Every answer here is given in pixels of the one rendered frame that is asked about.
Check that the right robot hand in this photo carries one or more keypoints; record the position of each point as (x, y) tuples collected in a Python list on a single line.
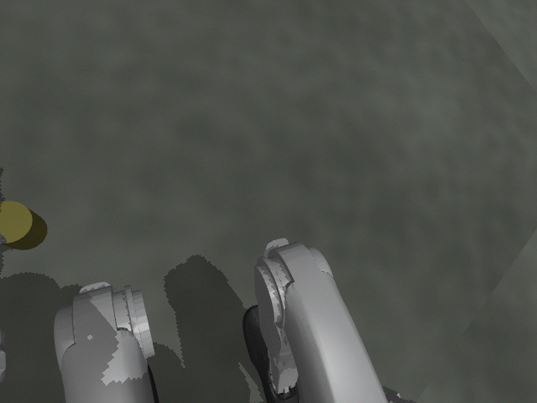
[(394, 397)]

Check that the can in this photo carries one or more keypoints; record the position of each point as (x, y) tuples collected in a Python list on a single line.
[(22, 228)]

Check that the right robot foot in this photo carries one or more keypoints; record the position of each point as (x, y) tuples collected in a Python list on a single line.
[(258, 354)]

